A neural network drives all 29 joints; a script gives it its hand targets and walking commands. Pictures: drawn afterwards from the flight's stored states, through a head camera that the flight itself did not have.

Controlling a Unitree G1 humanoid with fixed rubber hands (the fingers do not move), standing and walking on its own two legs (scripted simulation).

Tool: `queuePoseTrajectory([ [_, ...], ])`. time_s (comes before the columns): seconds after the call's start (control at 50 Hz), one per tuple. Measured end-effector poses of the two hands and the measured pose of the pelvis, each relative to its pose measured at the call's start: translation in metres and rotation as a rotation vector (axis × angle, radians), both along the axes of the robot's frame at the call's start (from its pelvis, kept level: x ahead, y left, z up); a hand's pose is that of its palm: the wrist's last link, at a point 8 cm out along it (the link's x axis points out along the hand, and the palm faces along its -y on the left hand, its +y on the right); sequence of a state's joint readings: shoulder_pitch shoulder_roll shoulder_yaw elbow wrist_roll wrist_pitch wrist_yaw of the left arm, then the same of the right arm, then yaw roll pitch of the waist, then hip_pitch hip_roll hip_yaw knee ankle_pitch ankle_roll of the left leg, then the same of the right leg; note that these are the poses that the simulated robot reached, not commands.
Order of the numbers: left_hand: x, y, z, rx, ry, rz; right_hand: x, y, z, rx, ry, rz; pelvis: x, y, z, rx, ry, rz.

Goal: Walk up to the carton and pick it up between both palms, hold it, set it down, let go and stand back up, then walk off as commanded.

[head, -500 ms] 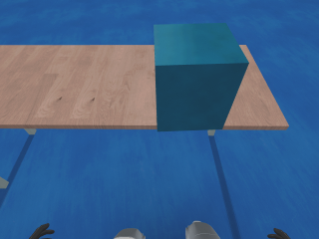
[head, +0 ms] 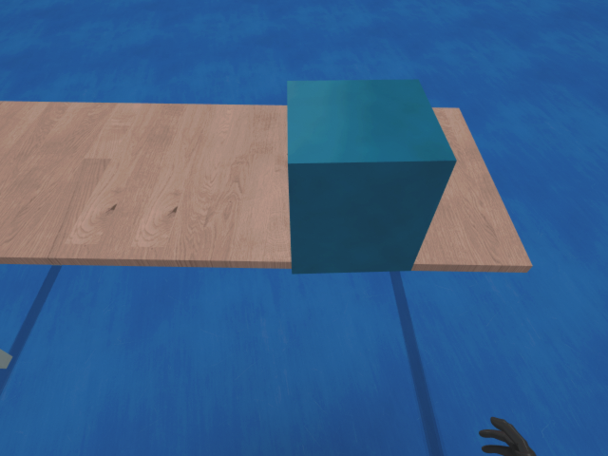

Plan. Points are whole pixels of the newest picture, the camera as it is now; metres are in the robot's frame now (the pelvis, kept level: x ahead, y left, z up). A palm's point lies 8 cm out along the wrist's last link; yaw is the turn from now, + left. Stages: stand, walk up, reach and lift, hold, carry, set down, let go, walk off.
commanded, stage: walk up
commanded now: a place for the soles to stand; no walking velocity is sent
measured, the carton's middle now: (352, 181) +0.51 -0.05 +0.05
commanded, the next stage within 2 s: none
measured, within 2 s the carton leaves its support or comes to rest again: neither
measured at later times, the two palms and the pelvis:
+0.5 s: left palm (136, 435) +0.16 +0.25 -0.10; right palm out of the picture +0.11 -0.42 -0.12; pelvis +0.08 -0.07 -0.01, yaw -2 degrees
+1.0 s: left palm (146, 393) +0.21 +0.25 -0.11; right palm (548, 374) +0.27 -0.37 -0.12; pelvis +0.11 -0.07 -0.01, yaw +1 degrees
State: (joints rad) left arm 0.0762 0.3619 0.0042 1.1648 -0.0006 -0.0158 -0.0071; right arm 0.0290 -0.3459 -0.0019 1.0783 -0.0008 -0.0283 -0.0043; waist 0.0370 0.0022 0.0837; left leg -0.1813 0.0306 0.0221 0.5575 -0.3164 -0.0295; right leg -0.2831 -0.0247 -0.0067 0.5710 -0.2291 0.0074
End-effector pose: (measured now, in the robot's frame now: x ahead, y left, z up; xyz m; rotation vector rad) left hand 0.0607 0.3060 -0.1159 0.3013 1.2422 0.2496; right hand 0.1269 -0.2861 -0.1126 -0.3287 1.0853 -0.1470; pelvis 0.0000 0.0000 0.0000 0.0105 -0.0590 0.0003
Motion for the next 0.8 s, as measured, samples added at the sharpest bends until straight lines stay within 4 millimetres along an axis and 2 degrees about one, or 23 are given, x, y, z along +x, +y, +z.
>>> queuePoseTrajectory([
  [0.1, 0.01, -0.007, 0.009, -0.001, -0.003, -0.017, -0.003, -0.001, -0.003, 0.025, 0.018, -0.009, 0.003, -0.003, 0.005, 0.005, 0.011, -0.003],
  [0.14, 0.018, -0.007, 0.01, -0.006, -0.005, -0.035, -0.01, -0.009, -0.003, 0.017, 0.009, -0.031, 0.008, -0.007, 0.004, 0.014, 0.014, -0.009],
  [0.2, 0.037, -0.005, 0.014, 0.015, -0.019, -0.057, -0.031, -0.037, -0.004, -0.03, 0.026, -0.085, 0.017, -0.018, 0.0, 0.029, 0.016, -0.011],
  [0.28, 0.068, -0.012, 0.019, 0.051, -0.061, -0.095, -0.058, -0.088, -0.006, -0.099, 0.094, -0.149, 0.035, -0.041, -0.009, 0.047, 0.0, -0.032],
  [0.32, 0.081, -0.019, 0.018, 0.073, -0.082, -0.103, -0.063, -0.113, -0.011, -0.125, 0.131, -0.164, 0.045, -0.052, -0.016, 0.021, -0.016, -0.042],
  [0.36, 0.087, -0.029, 0.017, 0.084, -0.09, -0.099, -0.061, -0.128, -0.012, -0.142, 0.155, -0.176, 0.053, -0.061, -0.019, 0.003, -0.018, -0.039],
  [0.42, 0.09, -0.044, 0.018, 0.076, -0.086, -0.083, -0.046, -0.137, -0.008, -0.141, 0.156, -0.166, 0.065, -0.068, -0.014, -0.007, -0.022, -0.041],
  [0.48, 0.094, -0.057, 0.016, 0.064, -0.072, -0.077, -0.027, -0.135, -0.004, -0.122, 0.144, -0.14, 0.077, -0.072, -0.009, -0.021, -0.023, -0.036],
  [0.66, 0.127, -0.072, -0.01, 0.028, -0.067, -0.06, 0.027, -0.108, -0.018, -0.067, 0.15, -0.091, 0.106, -0.077, -0.018, -0.004, -0.03, -0.01],
  [0.8, 0.145, -0.081, -0.008, 0.021, -0.058, -0.068, 0.09, -0.088, -0.018, -0.008, 0.072, -0.046, 0.114, -0.079, -0.013, -0.015, -0.001, 0.007],
])
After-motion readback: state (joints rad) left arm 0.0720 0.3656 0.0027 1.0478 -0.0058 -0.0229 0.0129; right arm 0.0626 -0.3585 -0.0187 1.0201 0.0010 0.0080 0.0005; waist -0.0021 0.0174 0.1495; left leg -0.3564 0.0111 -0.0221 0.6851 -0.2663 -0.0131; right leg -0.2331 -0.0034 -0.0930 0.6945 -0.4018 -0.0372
